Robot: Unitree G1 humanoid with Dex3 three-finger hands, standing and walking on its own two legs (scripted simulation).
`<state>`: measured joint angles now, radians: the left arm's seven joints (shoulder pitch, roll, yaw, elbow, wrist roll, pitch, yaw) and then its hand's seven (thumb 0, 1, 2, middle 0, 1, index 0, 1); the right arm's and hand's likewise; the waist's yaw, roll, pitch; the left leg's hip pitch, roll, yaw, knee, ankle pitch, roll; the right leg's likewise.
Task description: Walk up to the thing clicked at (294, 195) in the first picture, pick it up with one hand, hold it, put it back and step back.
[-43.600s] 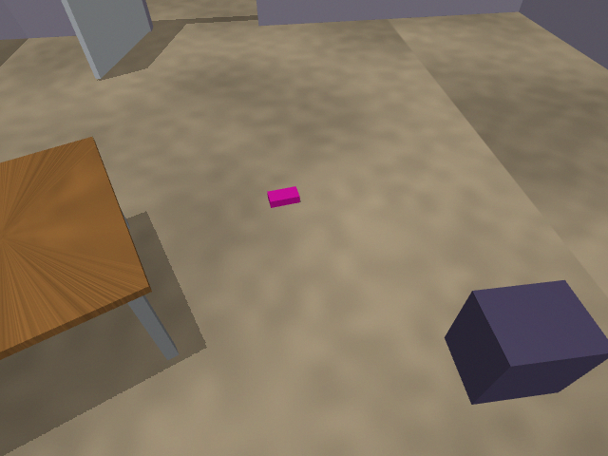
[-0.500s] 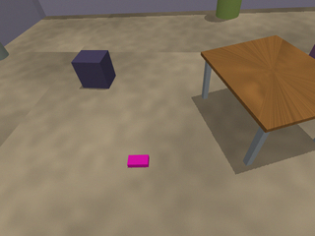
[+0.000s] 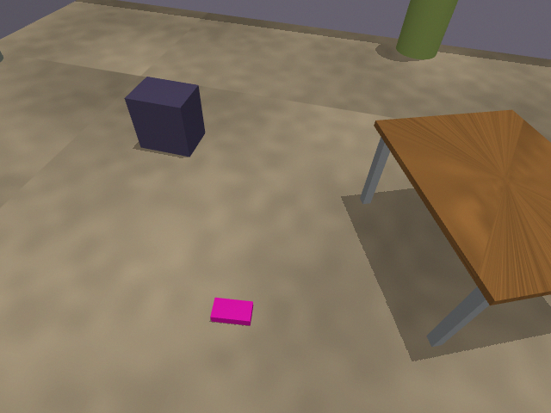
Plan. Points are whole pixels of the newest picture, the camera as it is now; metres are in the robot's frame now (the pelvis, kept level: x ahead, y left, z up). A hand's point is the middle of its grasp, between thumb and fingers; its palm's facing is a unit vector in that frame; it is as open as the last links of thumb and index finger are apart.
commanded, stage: walk up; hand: left
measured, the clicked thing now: (232, 311) +0.59 +0.17 -0.74
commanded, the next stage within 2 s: none
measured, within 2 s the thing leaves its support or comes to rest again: neither
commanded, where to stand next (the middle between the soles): +0.18 -0.01 m, yaw -2 degrees
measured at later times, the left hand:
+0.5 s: hand (130, 393) +0.18 +0.24 -0.12, palm faces -0.05 -0.90 -0.43, open 7.4 cm
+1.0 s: hand (132, 374) +0.22 +0.26 -0.15, palm faces -0.05 -0.94 -0.33, open 7.4 cm
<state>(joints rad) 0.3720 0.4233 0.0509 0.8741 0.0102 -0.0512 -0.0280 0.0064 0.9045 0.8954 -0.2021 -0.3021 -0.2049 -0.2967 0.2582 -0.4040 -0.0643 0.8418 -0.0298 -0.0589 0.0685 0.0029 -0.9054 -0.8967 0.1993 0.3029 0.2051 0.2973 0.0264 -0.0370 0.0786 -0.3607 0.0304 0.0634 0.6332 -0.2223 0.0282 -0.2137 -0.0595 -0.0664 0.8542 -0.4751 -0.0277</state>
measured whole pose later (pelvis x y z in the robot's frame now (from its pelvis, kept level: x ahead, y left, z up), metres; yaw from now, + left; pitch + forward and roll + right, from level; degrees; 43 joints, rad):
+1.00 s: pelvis +0.15 +0.01 +0.01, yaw -1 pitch -2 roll -1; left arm 0.18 0.37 0.01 1.05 0.00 -0.01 -0.01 0.00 0.91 0.90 -0.20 -0.30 -0.20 -0.30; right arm 0.17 -0.37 -0.01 1.01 -0.01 -0.02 0.01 0.00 -0.90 -0.90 0.20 0.30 0.21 0.30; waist 0.01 -0.02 0.08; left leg -0.26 0.05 0.03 0.58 -0.28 -0.01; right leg -0.24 -0.01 0.00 0.54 -0.25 0.02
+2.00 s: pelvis +0.17 +0.00 +0.02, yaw -3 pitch -3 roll +0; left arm 0.08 0.34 0.01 1.16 0.01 0.00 -0.01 0.00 0.91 0.90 -0.20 -0.30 -0.20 -0.30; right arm 0.12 -0.35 -0.01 1.15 -0.01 -0.01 0.01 0.00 -0.90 -0.90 0.20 0.30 0.21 0.30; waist -0.01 0.00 0.04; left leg -0.11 0.04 0.07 0.35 -0.19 -0.01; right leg -0.13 -0.02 0.04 0.35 -0.18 0.02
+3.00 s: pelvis +0.17 +0.00 +0.03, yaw -2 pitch -2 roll +0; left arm 0.12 0.35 -0.01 1.13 0.01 -0.01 -0.01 0.00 0.91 0.90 -0.20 -0.30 -0.20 -0.30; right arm 0.11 -0.35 -0.01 1.15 -0.01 0.00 0.02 0.00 -0.90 -0.90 0.20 0.30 0.21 0.30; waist -0.01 0.00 0.05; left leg -0.11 0.03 0.05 0.31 -0.16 -0.01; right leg -0.12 -0.02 0.01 0.32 -0.16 0.02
